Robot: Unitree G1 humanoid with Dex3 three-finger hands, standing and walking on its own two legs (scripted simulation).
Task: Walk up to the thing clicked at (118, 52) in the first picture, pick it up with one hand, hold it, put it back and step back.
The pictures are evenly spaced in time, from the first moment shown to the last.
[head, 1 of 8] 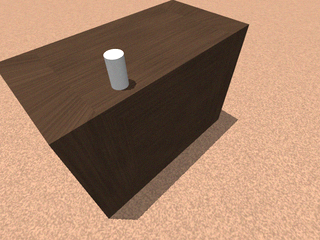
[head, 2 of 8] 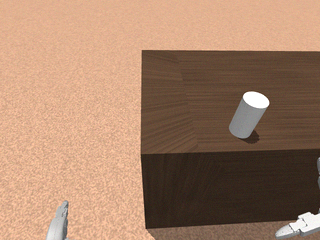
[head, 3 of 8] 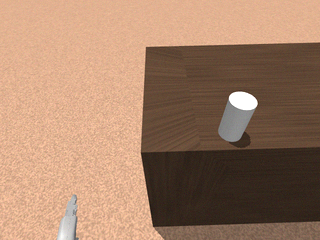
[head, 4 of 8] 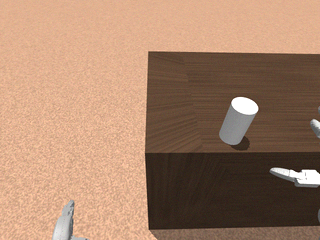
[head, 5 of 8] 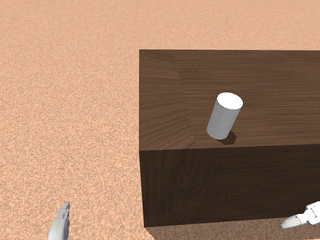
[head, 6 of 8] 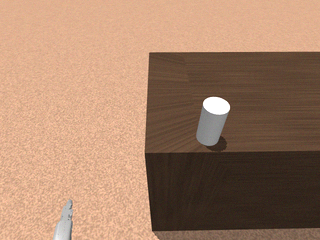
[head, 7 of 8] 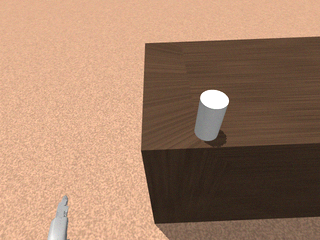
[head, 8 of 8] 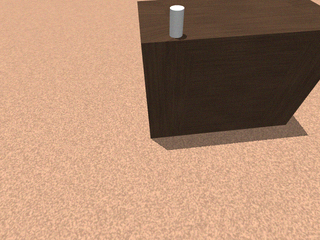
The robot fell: no
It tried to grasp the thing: yes
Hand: right
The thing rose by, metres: 0.00
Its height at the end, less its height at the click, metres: +0.00
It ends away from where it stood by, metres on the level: 0.13
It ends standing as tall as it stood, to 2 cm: yes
